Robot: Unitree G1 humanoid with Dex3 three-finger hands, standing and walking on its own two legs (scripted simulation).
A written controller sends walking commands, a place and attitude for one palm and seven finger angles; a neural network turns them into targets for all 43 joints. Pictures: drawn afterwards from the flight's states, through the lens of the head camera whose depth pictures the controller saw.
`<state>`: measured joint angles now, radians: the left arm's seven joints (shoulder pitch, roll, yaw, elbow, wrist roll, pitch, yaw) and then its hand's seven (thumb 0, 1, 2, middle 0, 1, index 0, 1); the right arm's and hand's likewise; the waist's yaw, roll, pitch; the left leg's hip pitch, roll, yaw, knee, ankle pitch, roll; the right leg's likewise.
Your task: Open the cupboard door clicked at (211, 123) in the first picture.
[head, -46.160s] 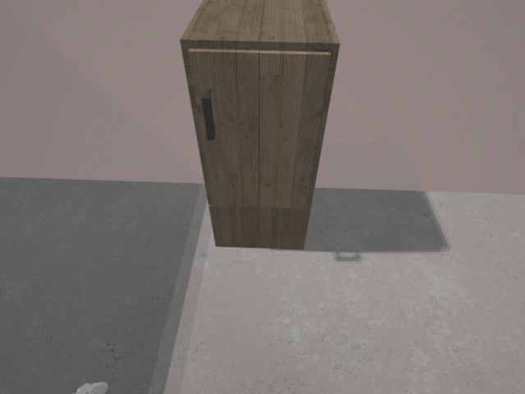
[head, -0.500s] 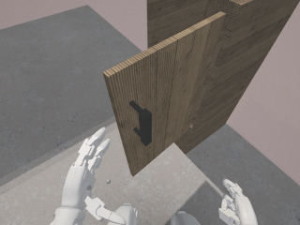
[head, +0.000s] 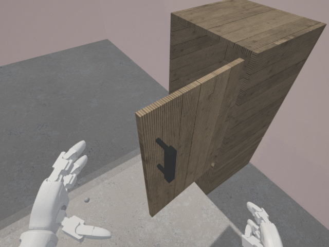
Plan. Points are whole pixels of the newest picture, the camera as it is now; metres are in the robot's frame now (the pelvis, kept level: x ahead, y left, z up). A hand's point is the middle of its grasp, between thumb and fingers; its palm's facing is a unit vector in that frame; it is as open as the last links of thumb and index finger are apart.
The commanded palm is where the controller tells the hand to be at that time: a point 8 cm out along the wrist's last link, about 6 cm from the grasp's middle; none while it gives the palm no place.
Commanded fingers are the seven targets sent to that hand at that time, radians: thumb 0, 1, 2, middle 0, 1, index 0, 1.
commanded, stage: draw the hand back to the body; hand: left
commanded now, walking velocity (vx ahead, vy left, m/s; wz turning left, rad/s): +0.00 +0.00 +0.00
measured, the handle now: (164, 160) +0.34 +0.03 +0.02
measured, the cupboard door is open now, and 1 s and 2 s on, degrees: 95 95 95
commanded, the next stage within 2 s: step back with the hand held close in 0.98 s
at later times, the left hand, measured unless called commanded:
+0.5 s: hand (34, 162) +0.22 +0.25 +0.19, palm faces +0.38 -0.84 -0.40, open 10.3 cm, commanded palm +0.17 +0.29 +0.21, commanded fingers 0.00 0.76 0.84 -0.19 -0.30 -0.19 -0.30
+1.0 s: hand (32, 154) +0.22 +0.24 +0.20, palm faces +0.43 -0.81 -0.40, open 7.4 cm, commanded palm +0.17 +0.28 +0.22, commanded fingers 0.00 0.90 0.90 -0.20 -0.30 -0.20 -0.30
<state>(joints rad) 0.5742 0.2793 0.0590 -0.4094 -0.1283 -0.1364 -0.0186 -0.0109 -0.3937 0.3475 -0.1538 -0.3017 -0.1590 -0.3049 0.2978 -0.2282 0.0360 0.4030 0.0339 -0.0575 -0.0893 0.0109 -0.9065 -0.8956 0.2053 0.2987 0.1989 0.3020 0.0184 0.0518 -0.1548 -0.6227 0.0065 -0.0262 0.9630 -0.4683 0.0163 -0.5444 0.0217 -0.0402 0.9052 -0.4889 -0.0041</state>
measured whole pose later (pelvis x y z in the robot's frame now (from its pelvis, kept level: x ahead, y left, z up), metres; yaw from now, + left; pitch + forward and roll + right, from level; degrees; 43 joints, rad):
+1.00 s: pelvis +0.03 -0.01 +0.05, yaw -1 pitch -3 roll +0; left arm 0.49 0.34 0.32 -0.41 -0.07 -0.05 0.12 0.02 0.88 0.90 -0.21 -0.30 -0.21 -0.31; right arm 0.21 -0.23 0.03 0.62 0.01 -0.10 -0.10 0.01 -0.91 -0.90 0.21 0.30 0.20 0.30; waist 0.06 0.06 -0.01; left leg -0.14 0.01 0.00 0.47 -0.29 0.00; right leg -0.08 0.03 -0.01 0.43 -0.30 -0.02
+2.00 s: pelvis -0.13 +0.01 +0.03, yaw +6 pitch -2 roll -1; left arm 0.55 0.39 0.44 -0.54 -0.02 -0.23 0.17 0.01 0.89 0.90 -0.21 -0.30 -0.22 -0.31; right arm 0.21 -0.22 -0.01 0.61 0.00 -0.07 -0.07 0.01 -0.90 -0.90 0.21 0.30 0.20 0.30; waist 0.02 0.02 0.05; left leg -0.52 0.00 0.04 0.77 -0.39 0.00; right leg -0.37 0.05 0.06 0.61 -0.21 0.00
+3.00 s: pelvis -0.32 -0.06 +0.05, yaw -7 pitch -1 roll +4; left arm 0.62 0.40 0.41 -0.47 -0.01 -0.26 0.14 0.02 0.88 0.90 -0.21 -0.30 -0.22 -0.31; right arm 0.29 -0.21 -0.01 0.68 -0.01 -0.09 -0.06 0.01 -0.91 -0.90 0.21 0.30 0.20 0.30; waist -0.01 -0.02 -0.05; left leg -0.54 -0.02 0.02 1.12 -0.29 -0.02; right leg -0.25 0.02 -0.04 0.55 -0.29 -0.09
